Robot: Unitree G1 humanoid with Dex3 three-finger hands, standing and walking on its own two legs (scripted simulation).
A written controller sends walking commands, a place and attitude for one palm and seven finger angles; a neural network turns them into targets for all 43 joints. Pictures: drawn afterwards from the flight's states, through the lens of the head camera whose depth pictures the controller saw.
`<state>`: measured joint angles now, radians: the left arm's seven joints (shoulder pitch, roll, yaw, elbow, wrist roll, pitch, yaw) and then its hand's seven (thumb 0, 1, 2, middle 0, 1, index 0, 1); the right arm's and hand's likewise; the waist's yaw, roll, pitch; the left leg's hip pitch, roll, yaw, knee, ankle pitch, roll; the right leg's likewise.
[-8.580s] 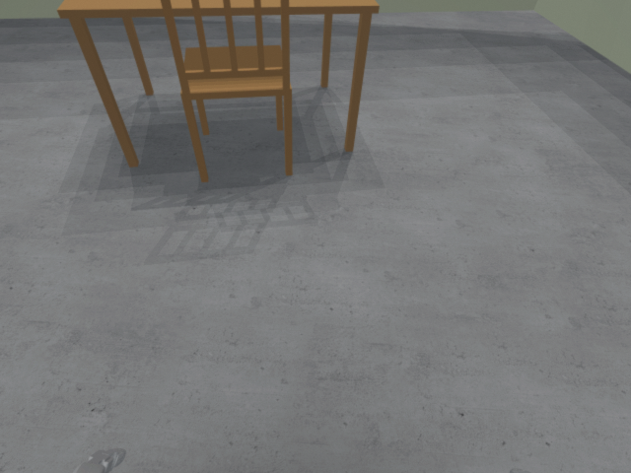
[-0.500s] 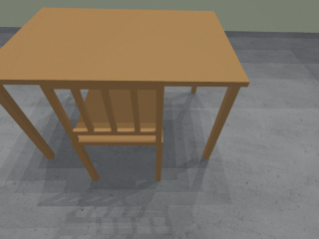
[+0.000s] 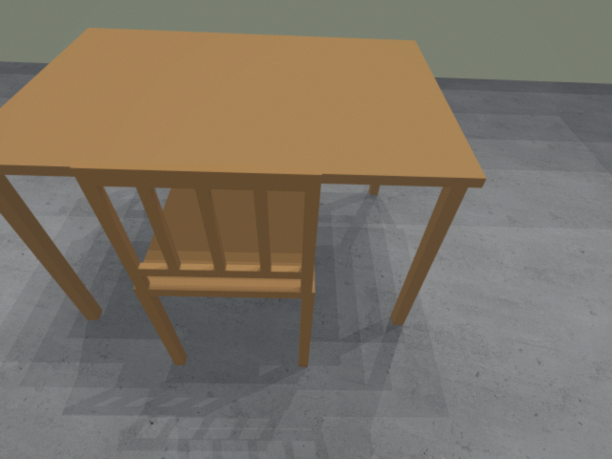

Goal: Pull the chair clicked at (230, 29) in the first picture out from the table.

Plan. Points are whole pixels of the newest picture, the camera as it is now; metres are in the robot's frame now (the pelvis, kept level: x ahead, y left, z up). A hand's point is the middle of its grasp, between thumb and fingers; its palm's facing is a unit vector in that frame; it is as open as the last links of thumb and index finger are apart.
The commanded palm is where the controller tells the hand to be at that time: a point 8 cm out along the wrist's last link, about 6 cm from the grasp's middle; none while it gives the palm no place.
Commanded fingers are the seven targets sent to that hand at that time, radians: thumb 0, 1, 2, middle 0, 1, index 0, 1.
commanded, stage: shuffle to correct the standing spot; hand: left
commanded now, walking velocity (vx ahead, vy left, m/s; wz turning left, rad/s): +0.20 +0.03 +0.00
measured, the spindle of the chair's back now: (212, 231) +0.55 +0.22 -0.10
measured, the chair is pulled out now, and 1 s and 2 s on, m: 0.00 0.00 0.00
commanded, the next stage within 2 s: come to a stop and stand still in 0.28 s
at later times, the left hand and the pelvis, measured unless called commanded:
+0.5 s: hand out of the picture +0.10 +0.17 -0.17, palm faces +0.10 -0.98 -0.15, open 7.3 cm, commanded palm none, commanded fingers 0.00 0.90 0.90 -0.20 -0.30 -0.20 -0.30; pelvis +0.12 +0.02 +0.00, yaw +2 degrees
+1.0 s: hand out of the picture +0.14 +0.20 -0.16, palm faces +0.02 -0.96 -0.29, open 7.4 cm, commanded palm none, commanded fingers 0.00 0.90 0.90 -0.20 -0.30 -0.20 -0.30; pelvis +0.11 +0.00 +0.00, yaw +0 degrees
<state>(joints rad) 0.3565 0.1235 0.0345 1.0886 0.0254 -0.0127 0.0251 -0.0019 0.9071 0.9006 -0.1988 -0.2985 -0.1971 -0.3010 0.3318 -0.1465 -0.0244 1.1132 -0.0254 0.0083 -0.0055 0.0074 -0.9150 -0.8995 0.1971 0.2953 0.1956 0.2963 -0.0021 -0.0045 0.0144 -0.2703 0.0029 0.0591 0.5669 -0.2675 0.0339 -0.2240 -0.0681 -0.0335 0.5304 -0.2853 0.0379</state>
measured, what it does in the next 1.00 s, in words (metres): walks ahead: right foot, then left foot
